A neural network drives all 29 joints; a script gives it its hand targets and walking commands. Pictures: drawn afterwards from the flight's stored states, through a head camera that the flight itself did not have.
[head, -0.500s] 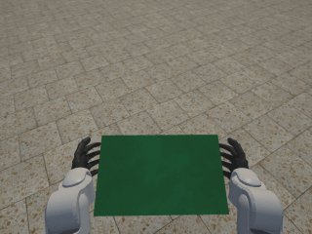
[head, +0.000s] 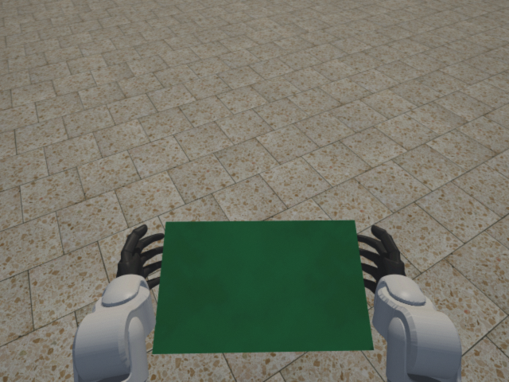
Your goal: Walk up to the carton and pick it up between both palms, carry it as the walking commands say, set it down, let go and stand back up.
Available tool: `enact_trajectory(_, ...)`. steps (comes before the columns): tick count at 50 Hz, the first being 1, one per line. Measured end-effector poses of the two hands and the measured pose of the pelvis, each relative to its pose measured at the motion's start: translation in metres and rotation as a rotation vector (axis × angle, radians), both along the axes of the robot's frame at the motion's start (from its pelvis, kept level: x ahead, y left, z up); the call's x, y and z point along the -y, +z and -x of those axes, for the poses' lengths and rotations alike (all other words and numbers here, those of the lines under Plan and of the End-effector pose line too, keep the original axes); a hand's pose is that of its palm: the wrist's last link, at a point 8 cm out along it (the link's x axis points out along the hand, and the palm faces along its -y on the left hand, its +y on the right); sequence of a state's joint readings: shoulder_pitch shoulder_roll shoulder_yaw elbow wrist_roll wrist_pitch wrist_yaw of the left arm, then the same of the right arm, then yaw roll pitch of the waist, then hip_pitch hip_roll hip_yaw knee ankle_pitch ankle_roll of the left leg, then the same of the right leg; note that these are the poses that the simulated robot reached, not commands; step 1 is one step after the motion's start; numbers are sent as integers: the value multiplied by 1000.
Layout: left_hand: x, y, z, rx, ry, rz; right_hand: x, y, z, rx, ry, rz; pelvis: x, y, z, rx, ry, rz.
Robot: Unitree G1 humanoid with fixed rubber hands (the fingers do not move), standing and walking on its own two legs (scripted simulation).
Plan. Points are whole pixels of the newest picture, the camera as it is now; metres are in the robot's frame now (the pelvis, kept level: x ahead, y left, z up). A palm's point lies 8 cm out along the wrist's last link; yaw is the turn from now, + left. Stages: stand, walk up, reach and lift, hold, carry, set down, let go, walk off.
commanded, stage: carry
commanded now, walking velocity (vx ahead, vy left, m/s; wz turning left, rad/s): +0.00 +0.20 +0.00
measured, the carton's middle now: (259, 289) +0.27 +0.01 +0.00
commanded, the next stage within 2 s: none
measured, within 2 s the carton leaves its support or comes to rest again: neither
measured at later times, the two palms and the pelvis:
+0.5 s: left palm (29, 311) +0.19 +0.30 +0.09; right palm (300, 310) +0.20 -0.04 +0.09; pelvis -0.04 +0.12 +0.00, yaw +0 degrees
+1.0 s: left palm out of the picture +0.15 +0.42 +0.09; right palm (201, 346) +0.16 +0.08 +0.09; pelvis -0.08 +0.24 +0.00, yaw +0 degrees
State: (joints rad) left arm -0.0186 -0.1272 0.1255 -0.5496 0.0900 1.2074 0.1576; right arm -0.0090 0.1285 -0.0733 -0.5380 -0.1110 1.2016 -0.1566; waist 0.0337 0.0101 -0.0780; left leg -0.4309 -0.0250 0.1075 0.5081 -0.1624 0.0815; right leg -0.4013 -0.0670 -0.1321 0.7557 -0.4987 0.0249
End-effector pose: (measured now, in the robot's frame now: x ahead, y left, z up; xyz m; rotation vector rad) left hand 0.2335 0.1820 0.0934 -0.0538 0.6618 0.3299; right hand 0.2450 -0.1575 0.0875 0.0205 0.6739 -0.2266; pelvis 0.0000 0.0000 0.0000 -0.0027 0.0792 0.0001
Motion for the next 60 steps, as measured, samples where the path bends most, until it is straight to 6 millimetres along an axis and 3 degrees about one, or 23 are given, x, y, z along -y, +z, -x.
enact_trajectory(10, -25, 7, 11, 6, -57, -14, -25, 6, 27, 8, -59, -15, -39, 5, 15, 13, 7, -26)
enact_trajectory(16, -70, -2, 16, 33, -53, 8, -70, 9, 31, 35, -56, 14, -82, -5, 22, 18, 15, -22)
enact_trajectory(22, -110, -4, 35, -13, -7, 17, -110, 2, 37, -12, -9, 16, -110, 1, 34, 7, 2, 13)
enact_trajectory(36, -146, 7, 55, 6, -61, -13, -146, 7, 72, 8, -63, -13, -161, 5, 58, 11, 4, -23)
enact_trajectory(42, -190, -2, 60, 36, -58, 8, -190, 9, 76, 38, -62, 15, -203, -5, 66, 17, 14, -20)
enact_trajectory(48, -232, -5, 80, -14, -8, 17, -232, 1, 83, -12, -11, 16, -232, 0, 79, 8, 1, 12)
enact_trajectory(60, -256, 8, 97, 19, -54, -14, -256, 6, 114, 22, -56, -15, -268, 1, 98, 21, -3, 14)
